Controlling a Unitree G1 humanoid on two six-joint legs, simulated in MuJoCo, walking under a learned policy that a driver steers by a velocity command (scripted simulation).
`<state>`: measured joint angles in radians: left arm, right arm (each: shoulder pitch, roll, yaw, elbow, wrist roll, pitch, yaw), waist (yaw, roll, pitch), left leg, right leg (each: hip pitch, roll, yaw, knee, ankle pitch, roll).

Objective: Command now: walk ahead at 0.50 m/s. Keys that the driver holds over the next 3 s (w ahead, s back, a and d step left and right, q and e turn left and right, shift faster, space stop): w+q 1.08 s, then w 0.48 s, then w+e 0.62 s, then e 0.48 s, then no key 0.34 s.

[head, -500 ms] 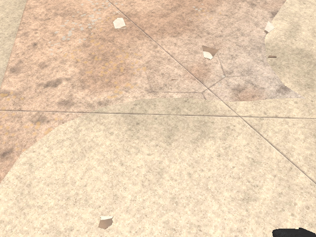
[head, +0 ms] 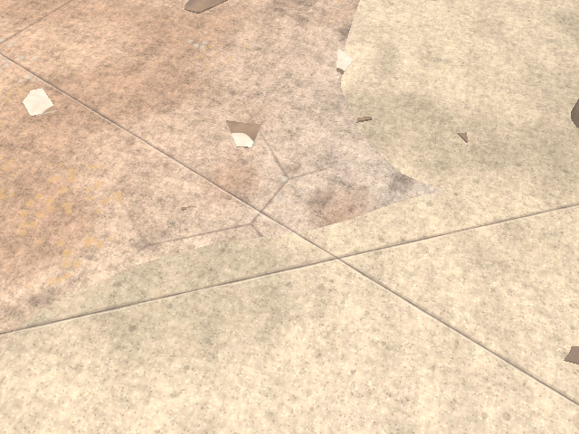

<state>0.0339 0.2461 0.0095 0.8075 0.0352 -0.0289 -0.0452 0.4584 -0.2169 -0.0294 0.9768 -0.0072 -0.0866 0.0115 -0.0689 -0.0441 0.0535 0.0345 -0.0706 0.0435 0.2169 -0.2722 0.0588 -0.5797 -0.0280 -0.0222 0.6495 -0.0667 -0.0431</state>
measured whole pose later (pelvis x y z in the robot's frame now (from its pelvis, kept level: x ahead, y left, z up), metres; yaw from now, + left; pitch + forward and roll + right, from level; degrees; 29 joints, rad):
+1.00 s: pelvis +0.49 +0.11 +0.00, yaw +31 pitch +1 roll +0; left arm 0.09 0.26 0.04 0.77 0.04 -0.02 -0.02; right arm 0.39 -0.27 -0.07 0.89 0.00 -0.04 0.01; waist -0.06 -0.04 0.05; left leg -0.06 -0.14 -0.10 0.29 -0.23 0.12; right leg -0.66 -0.12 0.04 0.80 -0.09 0.06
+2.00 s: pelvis +0.91 +0.40 +0.00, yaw +30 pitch +0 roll +1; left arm 0.20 0.27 0.07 0.87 0.03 0.00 -0.05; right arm 0.38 -0.23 -0.04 0.92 -0.02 -0.09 -0.01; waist -0.02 -0.04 0.03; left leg -0.02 -0.03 0.21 0.24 -0.23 0.06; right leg -0.66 -0.09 0.00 0.97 -0.09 -0.04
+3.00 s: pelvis +1.19 +0.54 +0.00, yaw +0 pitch -1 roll -1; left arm 0.19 0.31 0.06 0.81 0.01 0.07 0.01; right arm 0.19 -0.24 0.00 0.77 -0.02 0.01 -0.03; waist 0.00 -0.05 0.07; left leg -0.23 -0.02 0.00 0.42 -0.18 0.05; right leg -0.32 0.12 0.14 0.91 -0.48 0.03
